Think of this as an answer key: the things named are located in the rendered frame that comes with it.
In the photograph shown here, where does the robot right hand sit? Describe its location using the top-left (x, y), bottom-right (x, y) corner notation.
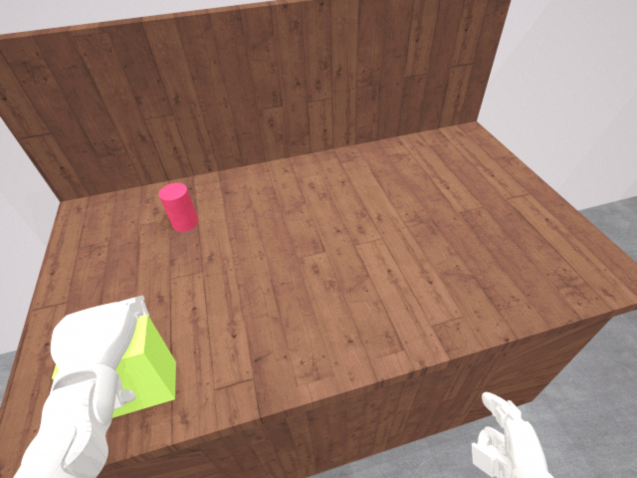
top-left (472, 392), bottom-right (548, 478)

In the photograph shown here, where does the robot left hand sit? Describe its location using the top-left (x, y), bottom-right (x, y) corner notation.
top-left (51, 295), bottom-right (149, 409)

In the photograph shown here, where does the table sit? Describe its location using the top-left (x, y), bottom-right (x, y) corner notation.
top-left (0, 0), bottom-right (637, 478)

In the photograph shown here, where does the sponge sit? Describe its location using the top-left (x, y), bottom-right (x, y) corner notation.
top-left (52, 315), bottom-right (176, 418)

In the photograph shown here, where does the robot left forearm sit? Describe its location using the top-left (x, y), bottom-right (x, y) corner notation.
top-left (13, 362), bottom-right (118, 478)

